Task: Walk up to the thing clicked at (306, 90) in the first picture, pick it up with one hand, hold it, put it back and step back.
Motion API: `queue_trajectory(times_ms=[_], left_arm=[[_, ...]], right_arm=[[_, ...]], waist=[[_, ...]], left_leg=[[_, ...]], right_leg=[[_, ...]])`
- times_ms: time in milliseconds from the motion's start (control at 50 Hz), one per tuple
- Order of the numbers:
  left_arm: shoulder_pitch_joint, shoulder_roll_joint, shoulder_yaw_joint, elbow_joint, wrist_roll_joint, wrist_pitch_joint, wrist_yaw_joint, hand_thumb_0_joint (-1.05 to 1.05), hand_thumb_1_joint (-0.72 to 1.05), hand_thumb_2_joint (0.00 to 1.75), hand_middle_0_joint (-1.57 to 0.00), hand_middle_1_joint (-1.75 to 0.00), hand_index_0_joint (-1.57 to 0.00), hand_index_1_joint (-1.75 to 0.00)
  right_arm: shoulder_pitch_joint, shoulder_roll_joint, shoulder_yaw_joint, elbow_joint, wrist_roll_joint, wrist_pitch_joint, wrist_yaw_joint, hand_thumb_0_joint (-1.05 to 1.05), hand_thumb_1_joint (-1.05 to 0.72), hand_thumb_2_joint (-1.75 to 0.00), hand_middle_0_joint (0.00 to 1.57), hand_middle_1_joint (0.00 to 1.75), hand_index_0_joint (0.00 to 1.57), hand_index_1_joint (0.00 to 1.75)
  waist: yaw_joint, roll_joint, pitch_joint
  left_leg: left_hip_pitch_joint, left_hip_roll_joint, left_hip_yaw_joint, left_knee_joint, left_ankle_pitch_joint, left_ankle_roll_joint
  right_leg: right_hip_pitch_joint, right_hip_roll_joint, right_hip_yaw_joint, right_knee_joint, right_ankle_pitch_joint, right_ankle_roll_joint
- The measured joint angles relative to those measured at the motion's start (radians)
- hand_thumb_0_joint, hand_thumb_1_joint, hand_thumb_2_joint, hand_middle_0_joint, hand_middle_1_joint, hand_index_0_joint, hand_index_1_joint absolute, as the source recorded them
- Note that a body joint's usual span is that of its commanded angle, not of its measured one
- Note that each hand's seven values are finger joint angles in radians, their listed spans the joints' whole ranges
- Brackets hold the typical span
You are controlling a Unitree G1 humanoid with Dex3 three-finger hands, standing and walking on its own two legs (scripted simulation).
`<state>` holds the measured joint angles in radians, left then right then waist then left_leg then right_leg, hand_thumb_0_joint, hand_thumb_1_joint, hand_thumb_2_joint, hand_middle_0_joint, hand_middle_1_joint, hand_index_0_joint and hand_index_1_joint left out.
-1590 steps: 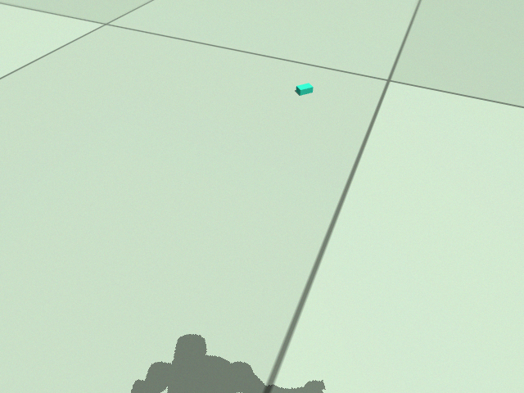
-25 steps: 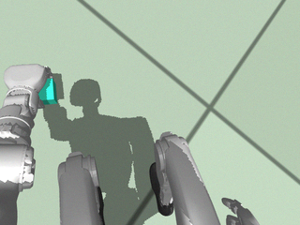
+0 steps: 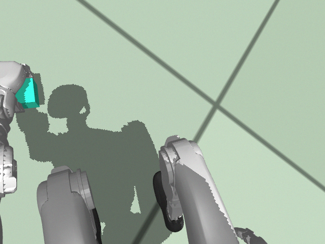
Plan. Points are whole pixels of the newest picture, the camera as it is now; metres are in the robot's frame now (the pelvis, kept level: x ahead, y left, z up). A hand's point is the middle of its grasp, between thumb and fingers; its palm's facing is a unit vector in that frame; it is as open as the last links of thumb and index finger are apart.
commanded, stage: crouch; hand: left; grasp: from above
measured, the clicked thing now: (12, 94) +0.52 +0.25 -0.19
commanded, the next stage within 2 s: lower in 0.30 s
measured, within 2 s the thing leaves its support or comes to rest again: neither
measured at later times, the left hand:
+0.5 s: hand (15, 94) +0.52 +0.24 -0.19, palm faces -0.47 -0.02 -0.88, open 8.9 cm
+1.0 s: hand (24, 99) +0.53 +0.24 -0.24, palm faces -0.46 -0.02 -0.89, open 8.9 cm
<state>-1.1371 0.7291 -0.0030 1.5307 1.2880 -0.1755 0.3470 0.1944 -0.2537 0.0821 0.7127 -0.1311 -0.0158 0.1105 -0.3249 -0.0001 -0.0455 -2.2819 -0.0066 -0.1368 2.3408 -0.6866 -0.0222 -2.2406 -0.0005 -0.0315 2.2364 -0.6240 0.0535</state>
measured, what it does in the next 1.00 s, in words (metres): stands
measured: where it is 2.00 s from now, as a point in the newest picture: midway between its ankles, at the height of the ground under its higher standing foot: (133, 228)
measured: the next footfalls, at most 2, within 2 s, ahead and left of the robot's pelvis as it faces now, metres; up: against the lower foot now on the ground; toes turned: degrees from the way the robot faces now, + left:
none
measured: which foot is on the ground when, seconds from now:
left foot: down 0.00-1.00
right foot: down 0.00-1.00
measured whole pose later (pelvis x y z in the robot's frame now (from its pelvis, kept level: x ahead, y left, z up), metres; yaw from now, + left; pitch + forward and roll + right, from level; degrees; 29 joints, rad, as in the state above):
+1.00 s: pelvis +0.01 +0.00 -0.03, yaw -4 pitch +34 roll -11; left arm -1.18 0.87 0.03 1.62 1.33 -0.18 0.45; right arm 0.18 -0.29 0.20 0.66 -0.18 -0.08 0.14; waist -0.39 -0.05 0.07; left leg -2.37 -0.01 -0.20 2.48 -0.71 -0.03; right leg -2.31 0.02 -0.07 2.33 -0.63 0.07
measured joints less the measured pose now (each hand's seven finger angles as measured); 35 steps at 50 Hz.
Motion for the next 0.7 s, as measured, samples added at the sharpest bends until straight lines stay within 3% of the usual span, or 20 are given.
queue_trajectory(times_ms=[180, 580, 700], left_arm=[[-0.022, 0.026, 0.004, 0.024, 0.012, 0.004, 0.013, -0.01, 0.2, 0.28, -0.8, -0.35, -0.81, -0.33], [-0.036, 0.074, 0.001, 0.053, 0.001, -0.007, -0.006, -0.01, 0.19, 0.29, -0.81, -0.34, -0.83, -0.32], [-0.03, 0.097, 0.016, 0.056, 0.027, -0.035, 0.016, -0.01, 0.19, 0.29, -0.81, -0.34, -0.83, -0.32]], right_arm=[[0.001, -0.006, 0.03, -0.005, -0.005, -0.006, 0.001, 0.0, -0.9, -0.9, 0.2, 0.3, 0.21, 0.3], [-0.011, -0.031, 0.068, -0.038, -0.017, -0.01, 0.013, 0.0, -0.91, -0.9, 0.2, 0.3, 0.21, 0.3], [-0.01, -0.043, 0.08, -0.047, -0.029, -0.022, 0.015, 0.0, -0.91, -0.9, 0.2, 0.3, 0.21, 0.3]], waist=[[-0.018, 0.001, 0.012], [-0.032, -0.015, 0.055], [-0.041, -0.032, 0.084]], left_leg=[[-0.033, -0.003, -0.009, 0.037, 0.0, 0.002], [-0.053, -0.008, -0.036, 0.077, -0.008, -0.009], [-0.065, -0.01, -0.047, 0.1, -0.008, -0.012]], right_leg=[[-0.027, 0.002, -0.005, 0.028, 0.002, 0.003], [-0.044, 0.005, -0.025, 0.058, 0.0, 0.006], [-0.053, 0.008, -0.033, 0.074, 0.004, 0.005]])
